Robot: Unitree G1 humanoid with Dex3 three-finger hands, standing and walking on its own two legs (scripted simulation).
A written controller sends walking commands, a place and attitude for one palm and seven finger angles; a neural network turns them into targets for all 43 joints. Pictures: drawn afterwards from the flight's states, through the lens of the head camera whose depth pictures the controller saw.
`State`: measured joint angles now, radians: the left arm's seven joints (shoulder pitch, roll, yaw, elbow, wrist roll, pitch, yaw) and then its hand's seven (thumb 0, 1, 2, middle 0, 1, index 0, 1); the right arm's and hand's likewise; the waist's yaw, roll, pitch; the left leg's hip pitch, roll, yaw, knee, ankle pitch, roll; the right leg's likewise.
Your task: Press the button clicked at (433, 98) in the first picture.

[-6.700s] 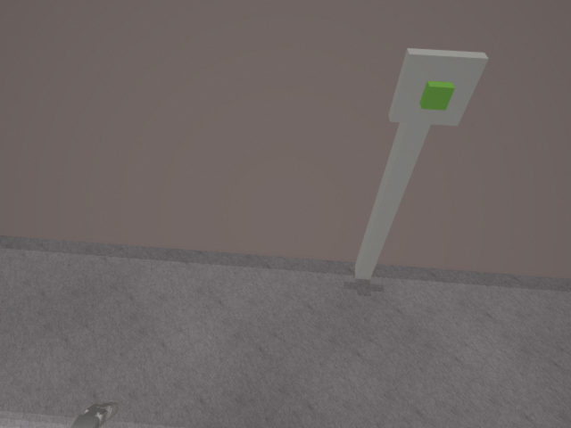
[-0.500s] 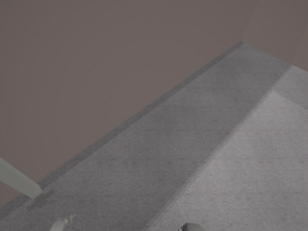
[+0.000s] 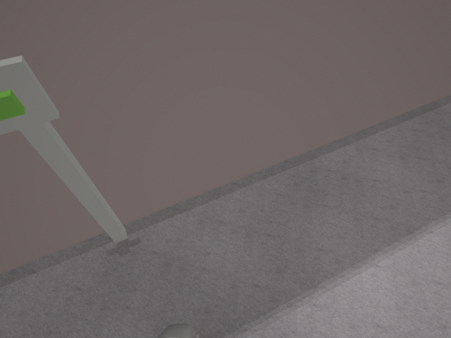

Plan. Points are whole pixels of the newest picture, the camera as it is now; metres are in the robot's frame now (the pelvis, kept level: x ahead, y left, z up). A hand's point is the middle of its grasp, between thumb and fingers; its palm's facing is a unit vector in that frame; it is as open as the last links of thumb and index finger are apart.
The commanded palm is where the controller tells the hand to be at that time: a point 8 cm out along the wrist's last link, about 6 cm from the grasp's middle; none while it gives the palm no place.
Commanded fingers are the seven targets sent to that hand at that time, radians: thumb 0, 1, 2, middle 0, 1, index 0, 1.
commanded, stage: turn to face it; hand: left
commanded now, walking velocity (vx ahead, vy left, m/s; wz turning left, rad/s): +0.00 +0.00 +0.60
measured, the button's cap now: (5, 104) +0.58 +0.55 +0.08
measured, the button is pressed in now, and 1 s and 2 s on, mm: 0 0 0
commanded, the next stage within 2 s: take the last steps up to it in 0.78 s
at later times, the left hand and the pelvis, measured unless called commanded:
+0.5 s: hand out of the picture +0.05 +0.30 -0.17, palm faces +0.29 -0.93 -0.22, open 7.4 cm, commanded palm none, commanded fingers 0.00 0.90 0.90 -0.20 -0.30 -0.20 -0.30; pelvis +0.01 +0.07 +0.00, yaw +15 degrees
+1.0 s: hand out of the picture +0.00 +0.20 -0.14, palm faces +0.47 -0.85 -0.26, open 7.3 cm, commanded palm none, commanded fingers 0.00 0.90 0.90 -0.20 -0.30 -0.20 -0.30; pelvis +0.02 +0.00 +0.00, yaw +27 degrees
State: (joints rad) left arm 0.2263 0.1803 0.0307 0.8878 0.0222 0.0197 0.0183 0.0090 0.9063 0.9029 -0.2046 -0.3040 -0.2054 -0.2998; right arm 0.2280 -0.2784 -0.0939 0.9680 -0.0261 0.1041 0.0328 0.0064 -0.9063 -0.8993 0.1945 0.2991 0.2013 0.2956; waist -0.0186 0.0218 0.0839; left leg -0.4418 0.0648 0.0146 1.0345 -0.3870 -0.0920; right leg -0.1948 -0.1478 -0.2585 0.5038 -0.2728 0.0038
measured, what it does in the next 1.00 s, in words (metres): steps on the spot, turning left: left foot, then right foot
